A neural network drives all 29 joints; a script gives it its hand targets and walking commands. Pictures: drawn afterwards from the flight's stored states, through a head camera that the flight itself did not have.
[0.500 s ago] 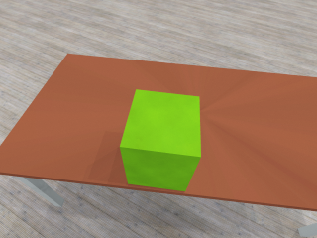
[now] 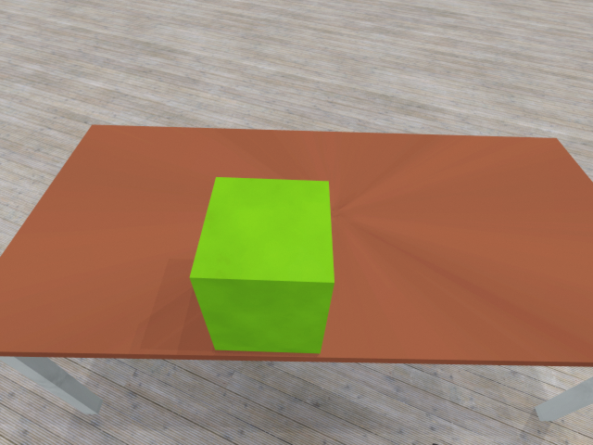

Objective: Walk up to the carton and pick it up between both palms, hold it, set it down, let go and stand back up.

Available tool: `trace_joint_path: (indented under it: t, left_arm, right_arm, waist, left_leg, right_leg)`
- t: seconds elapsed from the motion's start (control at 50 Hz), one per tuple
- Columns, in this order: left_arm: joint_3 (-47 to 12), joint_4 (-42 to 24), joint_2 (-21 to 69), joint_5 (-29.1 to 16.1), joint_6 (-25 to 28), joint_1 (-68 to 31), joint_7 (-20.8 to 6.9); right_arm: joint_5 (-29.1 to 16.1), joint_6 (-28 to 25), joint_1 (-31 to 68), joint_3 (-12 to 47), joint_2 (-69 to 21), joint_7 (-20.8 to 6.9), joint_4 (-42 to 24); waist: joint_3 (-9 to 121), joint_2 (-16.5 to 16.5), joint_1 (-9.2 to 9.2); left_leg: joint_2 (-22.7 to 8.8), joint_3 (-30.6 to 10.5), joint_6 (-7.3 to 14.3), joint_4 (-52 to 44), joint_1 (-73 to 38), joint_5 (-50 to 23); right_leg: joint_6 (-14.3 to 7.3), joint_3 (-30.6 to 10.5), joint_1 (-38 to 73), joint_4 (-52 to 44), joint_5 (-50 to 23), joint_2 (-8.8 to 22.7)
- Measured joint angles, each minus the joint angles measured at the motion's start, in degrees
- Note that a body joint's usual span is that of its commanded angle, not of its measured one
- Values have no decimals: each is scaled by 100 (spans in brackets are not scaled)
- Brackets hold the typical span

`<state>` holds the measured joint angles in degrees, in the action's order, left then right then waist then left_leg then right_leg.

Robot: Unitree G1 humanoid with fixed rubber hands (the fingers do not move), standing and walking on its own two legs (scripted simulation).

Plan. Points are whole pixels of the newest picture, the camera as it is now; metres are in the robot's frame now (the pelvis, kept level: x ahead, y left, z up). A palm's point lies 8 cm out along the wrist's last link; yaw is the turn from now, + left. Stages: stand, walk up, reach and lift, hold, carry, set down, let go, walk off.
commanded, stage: walk up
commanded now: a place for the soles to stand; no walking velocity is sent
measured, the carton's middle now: (270, 268) +0.42 +0.04 -0.07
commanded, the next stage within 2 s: reach and lift in 0.78 s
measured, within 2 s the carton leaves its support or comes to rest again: neither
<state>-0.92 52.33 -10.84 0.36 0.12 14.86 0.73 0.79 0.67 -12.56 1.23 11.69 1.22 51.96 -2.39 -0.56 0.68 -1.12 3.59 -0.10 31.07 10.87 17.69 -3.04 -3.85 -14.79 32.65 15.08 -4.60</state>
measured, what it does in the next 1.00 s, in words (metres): stands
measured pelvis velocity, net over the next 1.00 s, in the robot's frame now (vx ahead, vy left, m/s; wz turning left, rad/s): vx -0.03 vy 0.02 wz -0.01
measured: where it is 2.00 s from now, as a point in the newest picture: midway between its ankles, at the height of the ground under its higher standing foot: outside the picture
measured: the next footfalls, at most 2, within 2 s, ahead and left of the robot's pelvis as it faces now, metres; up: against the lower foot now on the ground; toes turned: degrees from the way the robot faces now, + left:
none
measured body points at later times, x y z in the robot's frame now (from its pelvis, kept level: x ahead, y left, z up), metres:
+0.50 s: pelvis +0.00 +0.02 +0.00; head +0.01 +0.01 +0.45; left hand +0.06 +0.27 -0.14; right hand +0.01 -0.24 -0.15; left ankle -0.01 +0.12 -0.73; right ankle +0.03 -0.08 -0.73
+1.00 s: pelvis -0.03 +0.02 -0.03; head +0.06 +0.01 +0.40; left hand +0.18 +0.26 -0.15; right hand +0.11 -0.26 -0.17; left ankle -0.01 +0.13 -0.73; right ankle +0.03 -0.08 -0.73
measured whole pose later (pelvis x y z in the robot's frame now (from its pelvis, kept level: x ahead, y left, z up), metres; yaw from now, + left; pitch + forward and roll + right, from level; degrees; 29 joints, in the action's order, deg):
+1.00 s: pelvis -0.03 +0.02 -0.03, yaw +0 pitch +1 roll +0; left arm 1.7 33.6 -15.0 2.4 -28.2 -5.1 -1.0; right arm 0.7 -0.2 -0.7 -5.7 15.2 -3.8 49.5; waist -11.5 -0.3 -2.0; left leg -1.4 4.1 0.6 49.8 25.9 24.5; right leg -1.6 -1.4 -29.3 49.3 20.5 -2.7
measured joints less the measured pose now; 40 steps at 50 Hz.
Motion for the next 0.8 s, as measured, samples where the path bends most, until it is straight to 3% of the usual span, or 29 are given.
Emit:
trace_joint_path:
  t: [0.2,0.44,0.8]
  left_arm:
    - [16,224,-145,-30,41,154,11]
    - [-38,241,-233,10,34,209,62]
    - [-82,13,-298,-11,28,179,152]
  right_arm:
    - [9,-103,-243,0,161,23,252]
    - [14,-16,-344,-18,199,27,384]
    - [13,112,-87,-46,299,-1,242]
  waist:
    - [-41,98,-33]
    - [-28,-21,-52]
    - [-46,27,-88]
  left_leg:
    - [-42,220,49,-224,-43,-134]
    - [9,561,147,-126,-34,-5]
    - [-70,861,132,84,-65,236]
  right_leg:
    - [63,-223,-2,-278,-244,-53]
    - [163,-554,-227,81,-96,-54]
    - [150,-831,-366,444,104,-191]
